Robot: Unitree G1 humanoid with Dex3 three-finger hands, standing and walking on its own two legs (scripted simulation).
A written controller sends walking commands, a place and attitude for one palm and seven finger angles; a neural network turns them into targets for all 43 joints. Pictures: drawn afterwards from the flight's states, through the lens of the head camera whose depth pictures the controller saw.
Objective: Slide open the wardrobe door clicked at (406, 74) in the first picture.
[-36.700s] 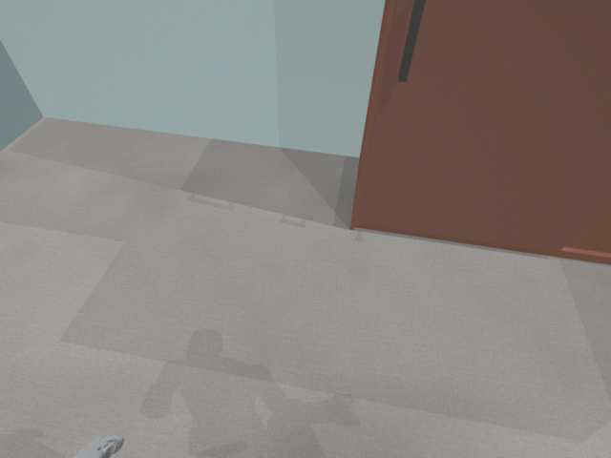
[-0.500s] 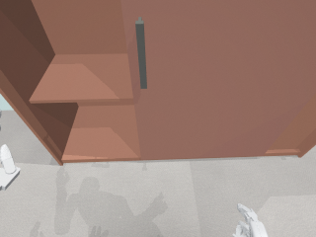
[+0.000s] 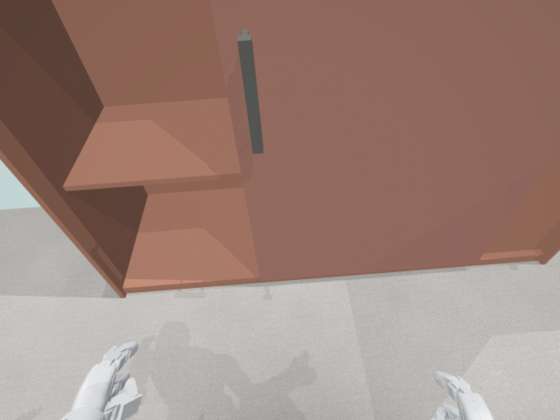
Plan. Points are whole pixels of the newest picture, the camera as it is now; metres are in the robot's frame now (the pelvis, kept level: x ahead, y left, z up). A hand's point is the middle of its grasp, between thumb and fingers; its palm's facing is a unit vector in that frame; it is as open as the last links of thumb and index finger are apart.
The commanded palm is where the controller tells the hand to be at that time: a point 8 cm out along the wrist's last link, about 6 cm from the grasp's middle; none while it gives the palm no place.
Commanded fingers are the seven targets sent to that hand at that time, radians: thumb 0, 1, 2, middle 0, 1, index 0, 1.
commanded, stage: let the arm hang, fingers relaxed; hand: left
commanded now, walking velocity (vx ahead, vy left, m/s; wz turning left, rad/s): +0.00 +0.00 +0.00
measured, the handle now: (252, 96) +0.70 +0.09 +0.10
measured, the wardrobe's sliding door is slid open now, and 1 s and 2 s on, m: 0.55 0.55 0.55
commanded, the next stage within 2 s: look to check the result in 0.90 s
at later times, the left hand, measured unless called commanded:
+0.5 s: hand out of the picture -0.02 +0.21 -0.16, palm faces +0.02 -0.97 -0.26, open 7.3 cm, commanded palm none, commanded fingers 0.00 0.90 0.90 -0.20 -0.30 -0.20 -0.30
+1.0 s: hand out of the picture +0.03 +0.19 -0.16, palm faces +0.01 -0.98 -0.20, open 7.4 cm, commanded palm none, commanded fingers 0.00 0.90 0.90 -0.20 -0.30 -0.20 -0.30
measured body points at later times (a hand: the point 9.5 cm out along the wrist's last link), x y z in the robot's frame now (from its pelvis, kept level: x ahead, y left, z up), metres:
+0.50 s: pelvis -0.02 +0.00 +0.01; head +0.00 +0.00 +0.46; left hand -0.02 +0.26 -0.14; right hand -0.02 -0.23 -0.15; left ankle +0.02 +0.10 -0.73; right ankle +0.00 -0.11 -0.73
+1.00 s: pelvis +0.00 +0.00 +0.02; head +0.02 +0.01 +0.47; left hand +0.03 +0.24 -0.14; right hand +0.04 -0.24 -0.14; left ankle +0.02 +0.10 -0.73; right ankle +0.00 -0.11 -0.73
